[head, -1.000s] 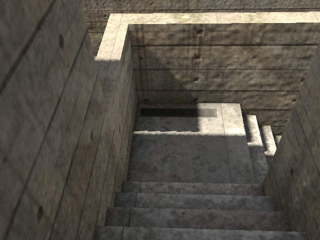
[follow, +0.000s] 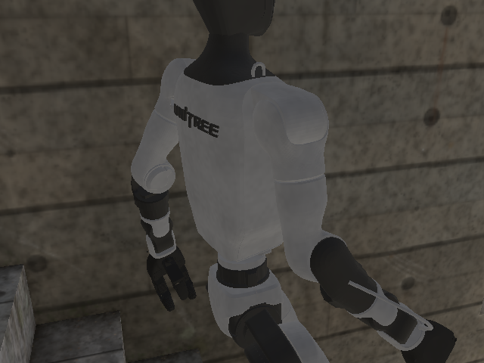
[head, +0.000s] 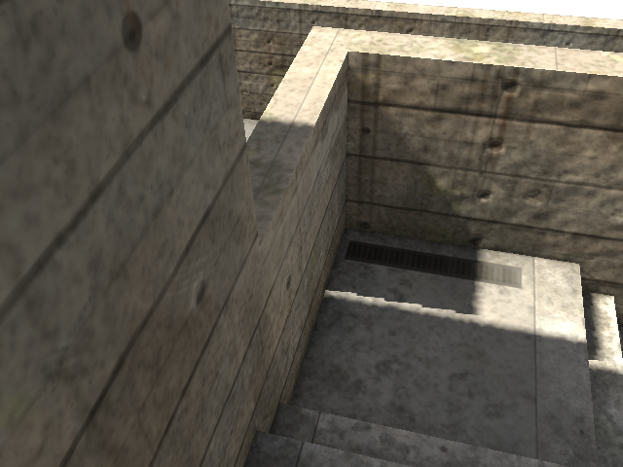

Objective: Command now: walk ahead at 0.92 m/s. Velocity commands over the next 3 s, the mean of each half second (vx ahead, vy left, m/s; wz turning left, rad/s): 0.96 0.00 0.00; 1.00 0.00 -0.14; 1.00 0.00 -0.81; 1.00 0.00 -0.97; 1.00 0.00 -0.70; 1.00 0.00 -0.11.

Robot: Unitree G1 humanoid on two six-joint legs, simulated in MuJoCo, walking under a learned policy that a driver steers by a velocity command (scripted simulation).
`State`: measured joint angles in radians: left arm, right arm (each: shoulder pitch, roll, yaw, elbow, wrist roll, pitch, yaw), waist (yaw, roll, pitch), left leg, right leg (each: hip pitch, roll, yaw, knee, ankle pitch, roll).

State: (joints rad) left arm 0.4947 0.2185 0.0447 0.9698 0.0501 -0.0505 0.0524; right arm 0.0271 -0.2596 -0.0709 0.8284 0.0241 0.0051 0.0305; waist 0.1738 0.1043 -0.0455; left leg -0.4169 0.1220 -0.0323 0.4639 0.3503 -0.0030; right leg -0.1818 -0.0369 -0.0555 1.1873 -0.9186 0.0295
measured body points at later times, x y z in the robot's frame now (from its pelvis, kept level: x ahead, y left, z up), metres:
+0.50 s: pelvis +0.34 +0.07 -0.29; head +0.33 +0.06 +0.16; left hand +0.44 +0.32 -0.41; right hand +0.32 -0.18 -0.44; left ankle +0.21 +0.18 -0.72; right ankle +0.33 +0.01 -1.02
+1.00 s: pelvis +0.69 +0.12 -0.59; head +0.68 +0.14 -0.14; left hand +0.80 +0.34 -0.74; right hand +0.53 -0.10 -0.73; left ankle +0.60 +0.19 -1.23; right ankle +0.86 -0.05 -1.23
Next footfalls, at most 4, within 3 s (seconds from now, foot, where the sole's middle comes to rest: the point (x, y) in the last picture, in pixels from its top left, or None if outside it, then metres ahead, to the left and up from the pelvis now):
0.04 left None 0.14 0.14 -0.86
0.46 right None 0.36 0.00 -1.06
0.78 left None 0.64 0.18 -1.27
1.12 right None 0.82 0.05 -1.47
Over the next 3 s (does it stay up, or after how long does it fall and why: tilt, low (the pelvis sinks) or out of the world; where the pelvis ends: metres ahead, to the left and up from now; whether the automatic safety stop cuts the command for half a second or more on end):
stays up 1.79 -0.83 -1.15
